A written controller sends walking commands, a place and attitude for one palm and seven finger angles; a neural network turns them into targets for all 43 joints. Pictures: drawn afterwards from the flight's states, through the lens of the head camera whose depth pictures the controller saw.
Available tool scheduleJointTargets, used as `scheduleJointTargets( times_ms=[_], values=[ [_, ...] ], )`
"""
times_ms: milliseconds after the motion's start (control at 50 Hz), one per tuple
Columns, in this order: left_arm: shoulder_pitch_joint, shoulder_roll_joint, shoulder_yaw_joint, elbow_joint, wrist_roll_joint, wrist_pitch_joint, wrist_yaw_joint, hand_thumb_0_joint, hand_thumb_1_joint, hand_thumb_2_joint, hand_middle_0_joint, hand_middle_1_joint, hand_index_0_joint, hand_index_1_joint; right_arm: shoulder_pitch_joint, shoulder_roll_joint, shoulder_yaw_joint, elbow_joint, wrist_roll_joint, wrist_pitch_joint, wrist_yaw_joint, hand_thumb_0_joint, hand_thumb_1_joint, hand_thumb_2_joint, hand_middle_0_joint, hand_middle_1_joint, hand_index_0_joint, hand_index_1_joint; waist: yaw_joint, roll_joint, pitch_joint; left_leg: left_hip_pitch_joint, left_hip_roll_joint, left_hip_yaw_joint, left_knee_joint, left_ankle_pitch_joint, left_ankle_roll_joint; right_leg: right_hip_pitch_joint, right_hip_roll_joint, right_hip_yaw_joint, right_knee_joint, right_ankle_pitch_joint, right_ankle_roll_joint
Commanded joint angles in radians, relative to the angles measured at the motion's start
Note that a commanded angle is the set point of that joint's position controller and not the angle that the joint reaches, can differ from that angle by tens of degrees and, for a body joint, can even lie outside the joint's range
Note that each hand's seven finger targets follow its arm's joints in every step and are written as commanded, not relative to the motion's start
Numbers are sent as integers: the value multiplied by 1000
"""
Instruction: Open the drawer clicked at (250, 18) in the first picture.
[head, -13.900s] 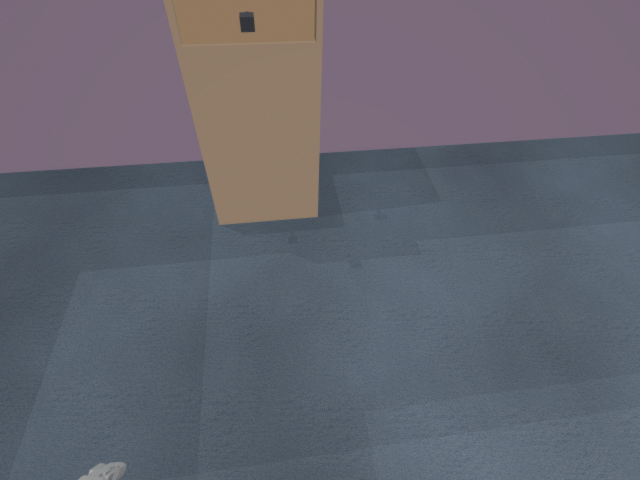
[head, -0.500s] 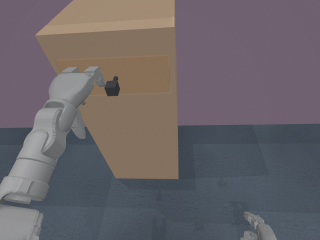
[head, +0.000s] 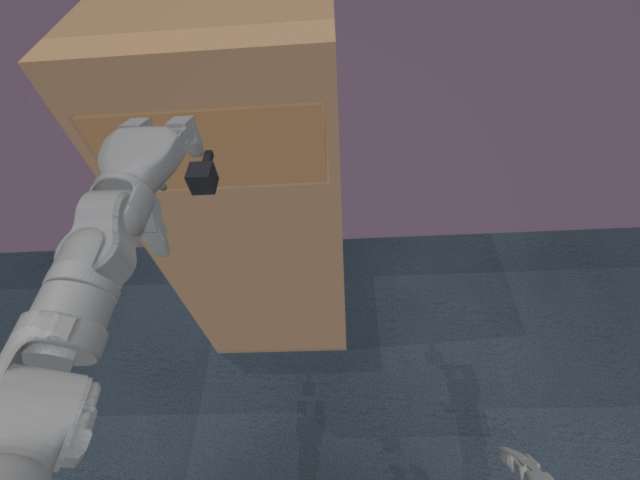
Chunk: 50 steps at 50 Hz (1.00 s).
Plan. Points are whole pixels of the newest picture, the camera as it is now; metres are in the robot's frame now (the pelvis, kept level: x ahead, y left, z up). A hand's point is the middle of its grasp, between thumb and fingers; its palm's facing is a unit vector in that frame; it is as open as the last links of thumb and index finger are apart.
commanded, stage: move the hooked fingers above the handle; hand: left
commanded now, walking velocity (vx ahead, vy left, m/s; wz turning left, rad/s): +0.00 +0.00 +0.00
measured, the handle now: (204, 169) +0.55 +0.23 +0.07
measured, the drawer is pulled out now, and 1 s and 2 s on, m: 0.00 0.00 0.00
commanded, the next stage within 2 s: lower the fingers behind the handle in 1.52 s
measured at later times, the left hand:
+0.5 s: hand (190, 159) +0.50 +0.22 +0.13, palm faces -0.03 +0.01 -1.00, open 13.8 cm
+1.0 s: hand (186, 155) +0.51 +0.23 +0.13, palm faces -0.04 +0.02 -1.00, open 13.8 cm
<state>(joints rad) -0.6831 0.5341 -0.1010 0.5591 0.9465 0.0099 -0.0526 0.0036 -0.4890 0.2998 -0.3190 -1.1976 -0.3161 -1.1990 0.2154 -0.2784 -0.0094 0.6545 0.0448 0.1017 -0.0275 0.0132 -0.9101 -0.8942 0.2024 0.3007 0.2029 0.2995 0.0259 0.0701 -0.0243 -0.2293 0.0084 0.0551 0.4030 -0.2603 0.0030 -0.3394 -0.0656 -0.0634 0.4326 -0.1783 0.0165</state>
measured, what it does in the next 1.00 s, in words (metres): stands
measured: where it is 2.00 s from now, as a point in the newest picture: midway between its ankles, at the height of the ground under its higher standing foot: outside the picture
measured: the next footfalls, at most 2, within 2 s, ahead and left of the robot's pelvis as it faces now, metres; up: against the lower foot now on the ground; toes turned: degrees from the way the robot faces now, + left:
none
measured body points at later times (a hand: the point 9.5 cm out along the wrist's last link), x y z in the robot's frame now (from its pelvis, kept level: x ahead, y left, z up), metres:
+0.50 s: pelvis +0.01 +0.00 -0.01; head +0.07 -0.02 +0.44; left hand +0.49 +0.22 +0.19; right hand +0.08 -0.27 -0.15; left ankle -0.04 +0.12 -0.74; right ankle +0.02 -0.13 -0.74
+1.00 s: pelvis +0.00 -0.01 -0.01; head +0.08 -0.03 +0.43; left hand +0.50 +0.23 +0.18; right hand +0.03 -0.28 -0.14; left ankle -0.04 +0.12 -0.74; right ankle +0.02 -0.13 -0.74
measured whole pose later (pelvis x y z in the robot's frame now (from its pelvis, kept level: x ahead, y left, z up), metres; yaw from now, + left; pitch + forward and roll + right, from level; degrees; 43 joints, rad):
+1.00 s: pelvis +0.00 -0.01 -0.01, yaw -2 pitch +12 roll +0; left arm -0.98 0.63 -0.01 1.03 1.06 -0.06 0.04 0.00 -0.49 0.30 -0.33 -1.21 -0.33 -1.21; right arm 0.33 -0.29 -0.03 0.68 0.03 0.11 -0.05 0.01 -0.91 -0.89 0.20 0.30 0.20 0.30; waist -0.10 0.05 -0.06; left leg -0.42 0.04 0.08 0.52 -0.31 0.00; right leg -0.52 -0.04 -0.04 0.51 -0.20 0.01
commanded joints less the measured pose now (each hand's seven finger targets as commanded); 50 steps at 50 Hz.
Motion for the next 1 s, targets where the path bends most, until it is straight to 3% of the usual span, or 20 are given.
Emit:
scheduleJointTargets(
  times_ms=[0,60,100,140,200,220,280,340,400,420,480,520,540,600,640,720,860,900,920,980],
  values=[
    [-499,245,107,-183,3,-19,33,0,-500,300,-300,-1200,-300,-1200,-23,-126,-48,-122,-1,-32,-13,0,-900,-900,200,300,200,300,-11,-60,-369,38,-32,-14,-9,401,26,241,59,23,14,276,-55],
    [-524,250,115,-187,14,-37,47,0,-500,300,-300,-1200,-300,-1200,-4,-121,-52,-115,-7,-27,-10,0,-900,-900,200,300,200,300,-10,-37,-420,56,-29,-17,13,474,21,240,61,22,35,319,-55],
    [-540,219,94,-129,10,-34,57,0,-500,300,-300,-1200,-300,-1200,8,-119,-54,-103,-7,-26,-7,0,-900,-900,200,300,200,300,-24,-60,-386,48,-26,-19,20,464,21,209,65,18,34,302,-55],
    [-548,252,122,-91,20,-30,71,0,-500,300,-300,-1200,-300,-1200,20,-125,-52,-94,-9,-21,-8,0,-900,-900,200,300,200,300,-15,-52,-397,33,-27,-17,22,483,19,215,65,18,43,322,-56],
    [-626,238,102,-59,34,-28,89,0,-500,300,-300,-1200,-300,-1200,33,-122,-55,-85,-12,-21,-4,0,-900,-900,200,300,200,300,-30,-49,-423,29,-27,-16,35,482,20,213,65,21,51,326,-55],
    [-611,269,132,-33,39,-26,94,0,-500,300,-300,-1200,-300,-1200,43,-125,-58,-79,-14,-19,-5,0,-900,-900,200,300,200,300,-25,-47,-434,25,-26,-14,37,489,21,223,65,22,55,337,-55],
    [-657,228,91,43,49,-23,91,0,-500,300,-300,-1200,-300,-1200,55,-127,-59,-73,-12,-13,-8,0,-900,-900,200,300,200,300,-53,-80,-413,1,-25,-14,44,467,23,199,68,18,58,324,-52],
    [-723,226,74,96,59,-32,94,0,-500,300,-300,-1200,-300,-1200,84,-131,-61,-60,-15,-14,-12,0,-900,-900,200,300,200,300,-70,-63,-406,-10,-25,-17,50,426,24,163,67,22,63,304,-51],
    [-781,244,82,118,63,-53,98,0,-500,300,-300,-1200,-300,-1200,112,-134,-68,-53,-19,-15,-15,0,-900,-900,200,300,200,300,-88,-49,-437,-12,-24,-17,69,432,28,157,69,30,71,318,-49],
    [-765,298,131,151,70,-60,105,0,-500,300,-300,-1200,-300,-1200,129,-137,-69,-45,-22,-14,-17,0,-900,-900,200,300,200,300,-77,-57,-452,-29,-25,-19,70,437,27,172,70,29,79,324,-50],
    [-781,294,128,186,79,-69,119,0,-500,300,-300,-1200,-300,-1200,146,-138,-72,-45,-26,-13,-15,0,-900,-900,200,300,200,300,-82,-52,-479,-50,-24,-16,86,475,28,180,72,32,92,355,-49],
    [-812,298,118,243,88,-60,133,0,-500,300,-300,-1200,-300,-1200,164,-144,-72,-32,-24,-11,-14,0,-900,-900,200,300,200,300,-103,-63,-437,-84,-21,-15,86,429,27,143,74,31,92,333,-46],
    [-782,345,161,262,95,-57,140,0,-500,300,-300,-1200,-300,-1200,169,-147,-74,-34,-24,-12,-15,0,-900,-900,200,300,200,300,-87,-61,-452,-98,-21,-13,85,419,27,157,75,32,97,327,-46],
    [-796,342,151,236,102,-59,145,0,-500,300,-300,-1200,-300,-1200,172,-144,-77,-47,-25,-11,-13,0,-900,-900,200,300,200,300,-84,-22,-510,-90,-21,-5,93,436,30,180,75,38,103,345,-45],
    [-786,327,136,265,106,-47,145,0,-500,300,-300,-1200,-300,-1200,179,-149,-77,-43,-22,-8,-15,0,-900,-900,200,300,200,300,-95,-49,-468,-107,-18,-5,86,404,31,158,78,33,96,327,-44],
    [-776,366,149,306,108,-35,142,0,-500,300,-300,-1200,-300,-1200,181,-157,-75,-39,-16,-7,-25,0,-900,-900,200,300,200,300,-101,-76,-431,-146,-20,2,74,324,35,157,75,38,80,283,-39],
    [-773,406,169,284,114,-49,139,0,-500,300,-300,-1200,-300,-1200,177,-156,-73,-51,-16,-14,-33,0,-900,-900,200,300,200,300,-90,-35,-463,-144,-21,10,72,293,35,172,71,47,78,267,-38],
    [-757,403,166,299,102,-54,134,0,-500,300,-300,-1200,-300,-1200,173,-158,-71,-54,-13,-16,-37,0,-900,-900,200,300,200,300,-100,-70,-435,-157,-20,11,71,271,39,174,70,50,67,259,-34],
    [-764,438,188,285,103,-62,134,0,-500,300,-300,-1200,-300,-1200,176,-163,-70,-52,-13,-17,-40,0,-900,-900,200,300,200,300,-97,-62,-437,-156,-19,7,69,275,38,171,70,48,70,261,-35],
    [-808,402,152,258,100,-83,129,0,-500,300,-300,-1200,-300,-1200,181,-160,-72,-53,-14,-23,-44,0,-900,-900,200,300,200,300,-120,-69,-454,-138,-20,6,77,272,40,164,69,51,65,252,-31]
  ],
)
